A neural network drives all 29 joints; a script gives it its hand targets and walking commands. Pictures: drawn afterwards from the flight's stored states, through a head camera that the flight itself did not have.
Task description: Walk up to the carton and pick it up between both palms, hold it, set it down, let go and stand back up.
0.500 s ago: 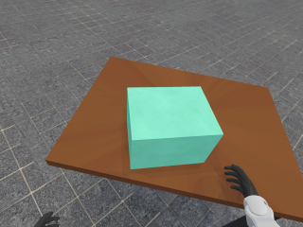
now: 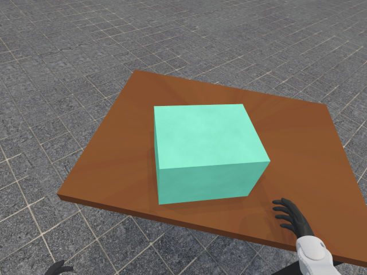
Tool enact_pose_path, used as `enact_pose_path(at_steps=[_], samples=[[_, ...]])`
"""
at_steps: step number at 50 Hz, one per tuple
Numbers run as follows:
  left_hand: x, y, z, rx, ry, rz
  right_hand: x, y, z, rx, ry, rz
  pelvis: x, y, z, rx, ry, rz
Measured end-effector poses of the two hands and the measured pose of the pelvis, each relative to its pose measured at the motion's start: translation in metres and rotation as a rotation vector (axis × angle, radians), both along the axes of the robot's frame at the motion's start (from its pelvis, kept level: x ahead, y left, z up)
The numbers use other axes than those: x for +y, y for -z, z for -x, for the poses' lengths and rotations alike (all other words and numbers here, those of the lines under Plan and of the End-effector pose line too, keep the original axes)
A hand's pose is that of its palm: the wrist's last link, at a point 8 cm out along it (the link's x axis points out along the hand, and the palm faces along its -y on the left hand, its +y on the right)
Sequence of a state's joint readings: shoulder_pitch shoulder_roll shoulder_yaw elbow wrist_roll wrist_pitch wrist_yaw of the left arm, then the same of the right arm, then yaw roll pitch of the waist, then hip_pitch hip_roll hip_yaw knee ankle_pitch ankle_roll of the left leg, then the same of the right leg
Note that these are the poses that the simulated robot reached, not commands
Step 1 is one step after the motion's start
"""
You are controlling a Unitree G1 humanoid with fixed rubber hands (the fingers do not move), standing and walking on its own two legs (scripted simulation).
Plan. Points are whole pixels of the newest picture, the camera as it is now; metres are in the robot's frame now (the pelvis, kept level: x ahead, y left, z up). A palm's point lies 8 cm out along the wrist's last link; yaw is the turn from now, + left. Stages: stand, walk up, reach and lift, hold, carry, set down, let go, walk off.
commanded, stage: stand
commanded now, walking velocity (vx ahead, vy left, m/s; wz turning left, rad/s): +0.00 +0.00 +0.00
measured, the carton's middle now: (202, 152) +0.42 -0.03 -0.01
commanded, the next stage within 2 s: none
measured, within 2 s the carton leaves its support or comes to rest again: neither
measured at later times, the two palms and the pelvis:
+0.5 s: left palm out of the picture +0.06 +0.29 -0.10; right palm (302, 234) +0.22 -0.26 -0.02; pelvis -0.01 +0.00 +0.00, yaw +0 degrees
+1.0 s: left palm out of the picture +0.06 +0.29 -0.10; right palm (302, 234) +0.22 -0.26 -0.02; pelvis -0.01 +0.00 +0.00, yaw +0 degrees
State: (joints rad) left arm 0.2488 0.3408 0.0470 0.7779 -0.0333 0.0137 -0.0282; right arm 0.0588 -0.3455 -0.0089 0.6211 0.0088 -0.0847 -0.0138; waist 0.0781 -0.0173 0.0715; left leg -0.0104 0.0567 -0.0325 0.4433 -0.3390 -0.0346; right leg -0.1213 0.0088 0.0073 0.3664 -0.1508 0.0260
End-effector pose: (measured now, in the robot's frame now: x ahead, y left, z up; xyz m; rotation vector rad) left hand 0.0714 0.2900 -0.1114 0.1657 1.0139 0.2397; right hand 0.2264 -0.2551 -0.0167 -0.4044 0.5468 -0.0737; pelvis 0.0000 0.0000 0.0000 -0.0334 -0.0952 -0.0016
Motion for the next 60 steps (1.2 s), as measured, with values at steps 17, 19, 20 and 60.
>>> enact_pose_path(at_steps=[17,19,20,60], samples=[[0.001,-0.006,0.006,0.004,0.002,-0.02,-0.001,0.001,0.001,-0.018,-0.004,-0.014,-0.001,0.0,0.004,-0.006,0.0,-0.002],[0.001,-0.007,0.006,0.004,0.004,-0.022,-0.002,0.001,0.002,-0.02,-0.005,-0.015,-0.002,0.0,0.005,-0.006,0.0,-0.002],[0.001,-0.007,0.006,0.004,0.004,-0.023,-0.002,0.001,0.002,-0.021,-0.005,-0.016,-0.002,0.0,0.005,-0.007,0.0,-0.002],[0.001,-0.01,0.012,0.015,0.005,-0.033,-0.003,0.002,0.003,-0.035,-0.011,-0.024,-0.003,0.0,0.007,-0.01,0.0,-0.003]])
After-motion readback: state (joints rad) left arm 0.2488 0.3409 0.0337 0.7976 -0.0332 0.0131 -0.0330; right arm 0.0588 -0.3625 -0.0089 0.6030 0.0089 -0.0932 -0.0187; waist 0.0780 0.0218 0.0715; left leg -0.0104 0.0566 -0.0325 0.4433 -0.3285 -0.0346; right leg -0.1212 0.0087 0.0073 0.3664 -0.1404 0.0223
